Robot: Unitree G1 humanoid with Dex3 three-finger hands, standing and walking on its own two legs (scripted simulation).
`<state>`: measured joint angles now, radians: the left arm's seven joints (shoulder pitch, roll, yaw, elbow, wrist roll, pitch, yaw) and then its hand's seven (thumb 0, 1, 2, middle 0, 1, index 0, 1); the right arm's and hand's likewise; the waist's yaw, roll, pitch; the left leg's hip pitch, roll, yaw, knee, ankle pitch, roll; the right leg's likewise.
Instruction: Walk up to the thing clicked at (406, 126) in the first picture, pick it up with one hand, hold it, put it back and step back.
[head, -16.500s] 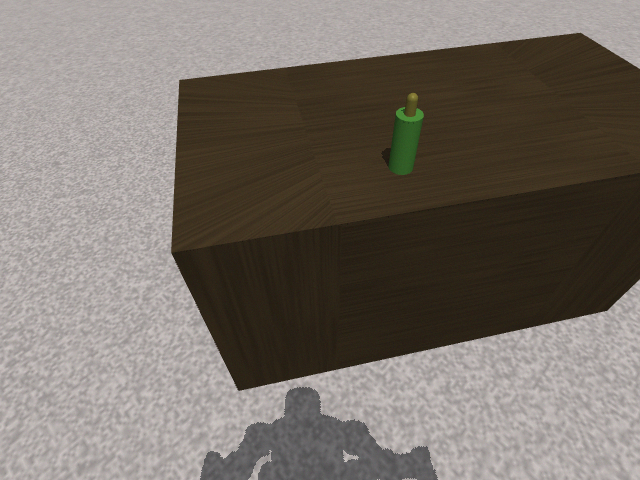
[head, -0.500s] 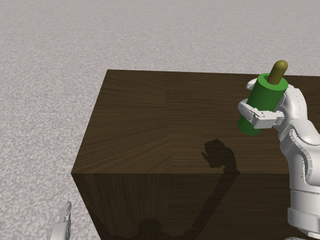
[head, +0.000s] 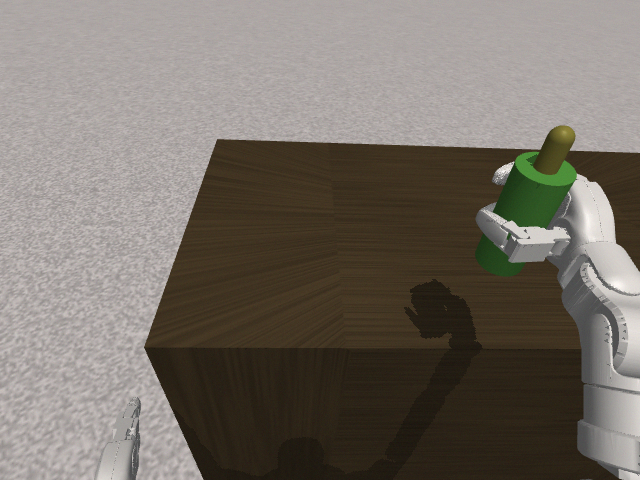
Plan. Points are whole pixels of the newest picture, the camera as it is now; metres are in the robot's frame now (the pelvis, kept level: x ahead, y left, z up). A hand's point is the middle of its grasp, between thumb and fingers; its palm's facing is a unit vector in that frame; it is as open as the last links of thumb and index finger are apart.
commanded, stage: hold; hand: right
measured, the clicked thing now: (527, 203) +0.33 -0.18 +0.24
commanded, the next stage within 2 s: crouch in 1.48 s
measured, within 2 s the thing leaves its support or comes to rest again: neither
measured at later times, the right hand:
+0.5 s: hand (513, 219) +0.33 -0.18 +0.23, palm faces +0.10 +0.99 -0.02, open 7.8 cm
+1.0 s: hand (510, 215) +0.33 -0.17 +0.23, palm faces +0.10 +1.00 -0.02, open 7.8 cm
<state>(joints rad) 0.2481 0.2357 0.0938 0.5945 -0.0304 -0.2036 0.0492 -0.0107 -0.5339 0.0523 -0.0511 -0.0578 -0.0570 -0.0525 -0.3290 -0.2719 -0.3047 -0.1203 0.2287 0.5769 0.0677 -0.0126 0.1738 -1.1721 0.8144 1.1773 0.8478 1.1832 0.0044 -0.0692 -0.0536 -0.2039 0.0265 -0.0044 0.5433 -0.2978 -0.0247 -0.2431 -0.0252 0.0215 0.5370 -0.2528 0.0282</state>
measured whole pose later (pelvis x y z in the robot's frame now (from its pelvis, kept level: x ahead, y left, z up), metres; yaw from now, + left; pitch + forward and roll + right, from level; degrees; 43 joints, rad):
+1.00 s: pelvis -0.01 +0.00 +0.00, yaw +0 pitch -3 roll +0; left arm 0.24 0.24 0.09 0.63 -0.03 -0.21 0.05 -0.01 -0.53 0.05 -0.05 -0.06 -0.06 -0.05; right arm -0.35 -0.26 -0.28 -0.11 0.22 0.58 0.06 -0.01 0.18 -1.17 0.82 1.17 0.85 1.18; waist 0.00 -0.07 -0.05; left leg -0.19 0.02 0.00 0.54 -0.29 -0.02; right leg -0.24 -0.03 0.03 0.53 -0.24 0.03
